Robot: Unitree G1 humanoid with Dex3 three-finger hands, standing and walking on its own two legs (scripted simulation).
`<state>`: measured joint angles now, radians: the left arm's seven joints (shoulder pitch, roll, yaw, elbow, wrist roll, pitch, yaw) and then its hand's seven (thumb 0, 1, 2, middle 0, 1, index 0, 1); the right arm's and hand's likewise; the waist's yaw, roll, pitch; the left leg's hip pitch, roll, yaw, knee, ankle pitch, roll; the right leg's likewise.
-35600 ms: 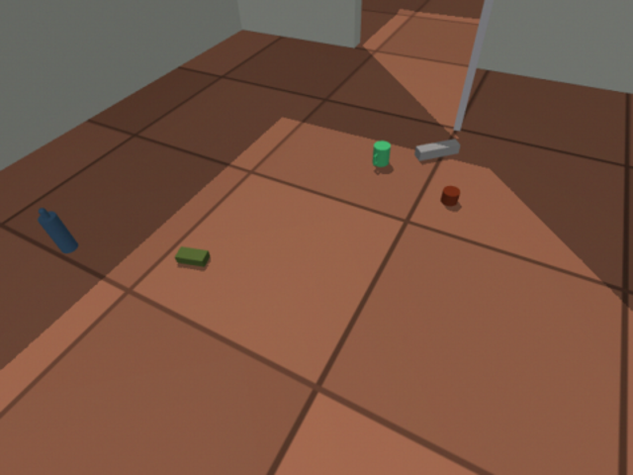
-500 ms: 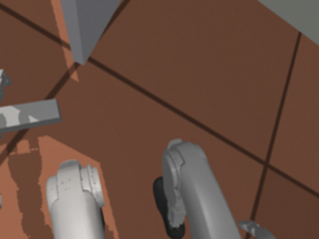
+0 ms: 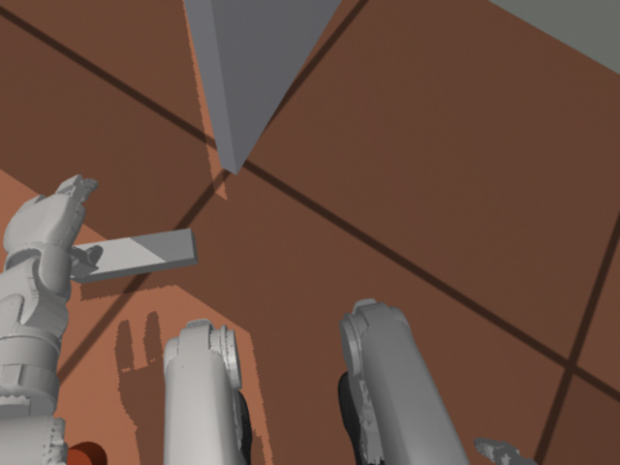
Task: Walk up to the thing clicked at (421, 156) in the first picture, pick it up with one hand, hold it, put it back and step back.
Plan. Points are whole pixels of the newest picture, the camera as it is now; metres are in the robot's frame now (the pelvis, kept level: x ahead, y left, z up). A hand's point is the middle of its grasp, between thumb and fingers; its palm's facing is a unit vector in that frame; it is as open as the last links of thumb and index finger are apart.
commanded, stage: home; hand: left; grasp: from above
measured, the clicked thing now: (135, 255) +0.48 +0.31 -0.38
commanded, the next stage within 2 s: none
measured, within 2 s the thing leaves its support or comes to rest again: neither
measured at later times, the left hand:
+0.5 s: hand (17, 390) +0.26 +0.23 +0.09, palm faces +0.02 -0.92 -0.39, open 7.4 cm
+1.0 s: hand out of the picture +0.21 +0.20 +0.27, palm faces +0.20 -0.96 -0.20, open 7.4 cm
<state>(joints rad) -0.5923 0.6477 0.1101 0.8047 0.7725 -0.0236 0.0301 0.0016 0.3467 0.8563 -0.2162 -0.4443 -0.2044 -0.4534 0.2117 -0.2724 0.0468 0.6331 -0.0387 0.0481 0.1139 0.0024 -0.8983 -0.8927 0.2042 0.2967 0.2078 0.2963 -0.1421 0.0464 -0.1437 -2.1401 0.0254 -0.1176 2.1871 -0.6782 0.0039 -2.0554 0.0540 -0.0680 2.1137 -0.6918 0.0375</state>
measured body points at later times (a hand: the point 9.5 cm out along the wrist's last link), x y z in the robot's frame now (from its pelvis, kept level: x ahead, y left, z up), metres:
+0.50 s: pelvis +0.02 -0.01 +0.19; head +0.12 +0.04 +0.62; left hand +0.26 +0.28 +0.12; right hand +0.24 -0.22 +0.11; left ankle +0.08 +0.12 -0.37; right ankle +0.09 -0.13 -0.37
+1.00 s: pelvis +0.08 +0.00 +0.31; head +0.09 +0.01 +0.76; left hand +0.20 +0.25 +0.28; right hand +0.26 -0.22 +0.25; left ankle +0.08 +0.12 -0.37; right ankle +0.09 -0.13 -0.37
